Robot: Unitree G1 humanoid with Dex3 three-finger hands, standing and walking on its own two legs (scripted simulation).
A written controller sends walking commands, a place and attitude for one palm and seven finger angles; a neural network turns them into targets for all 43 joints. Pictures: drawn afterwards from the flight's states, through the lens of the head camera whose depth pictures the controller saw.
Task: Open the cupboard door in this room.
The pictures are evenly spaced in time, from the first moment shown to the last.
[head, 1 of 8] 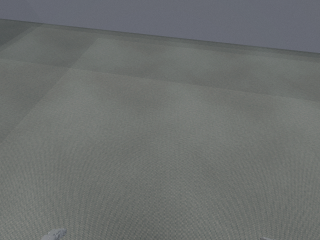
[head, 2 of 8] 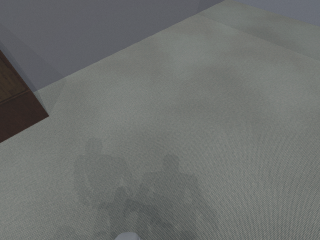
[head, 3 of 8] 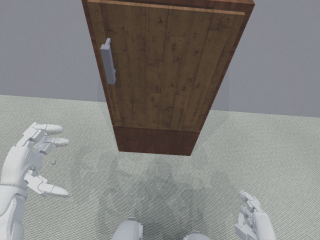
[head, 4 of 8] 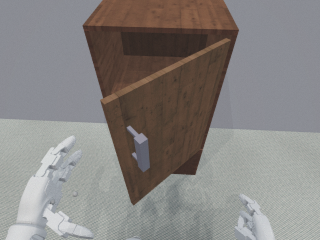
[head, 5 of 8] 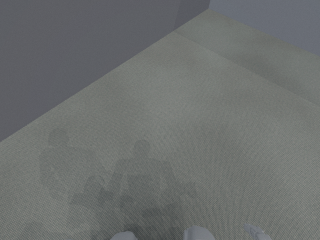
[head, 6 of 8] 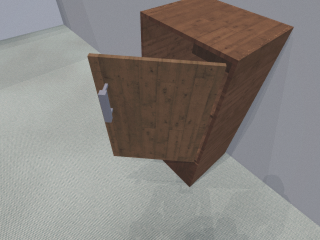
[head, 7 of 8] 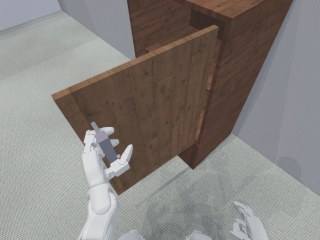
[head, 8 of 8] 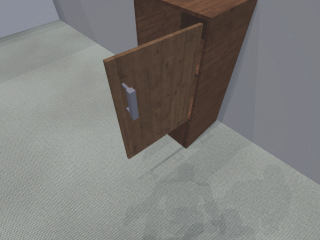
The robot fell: no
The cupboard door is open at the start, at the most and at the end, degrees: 0 86 84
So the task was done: yes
